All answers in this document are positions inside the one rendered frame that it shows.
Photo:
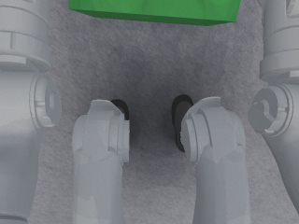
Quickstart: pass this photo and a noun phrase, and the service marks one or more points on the left robot shin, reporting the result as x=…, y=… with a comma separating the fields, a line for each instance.
x=78, y=131

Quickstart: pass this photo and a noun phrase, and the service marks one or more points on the left robot upper arm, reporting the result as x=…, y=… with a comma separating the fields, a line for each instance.
x=29, y=105

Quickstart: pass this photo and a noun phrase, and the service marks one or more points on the robot left thigh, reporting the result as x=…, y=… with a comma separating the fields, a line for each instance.
x=97, y=169

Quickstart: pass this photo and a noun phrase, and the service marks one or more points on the right robot forearm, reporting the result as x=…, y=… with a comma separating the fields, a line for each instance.
x=280, y=63

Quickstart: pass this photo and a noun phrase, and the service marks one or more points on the right robot upper arm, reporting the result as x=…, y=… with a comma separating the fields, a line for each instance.
x=274, y=113

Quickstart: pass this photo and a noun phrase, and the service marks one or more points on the left robot forearm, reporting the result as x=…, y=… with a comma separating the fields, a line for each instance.
x=24, y=36

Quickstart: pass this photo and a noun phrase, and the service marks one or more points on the carton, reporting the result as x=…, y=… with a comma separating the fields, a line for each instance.
x=190, y=12

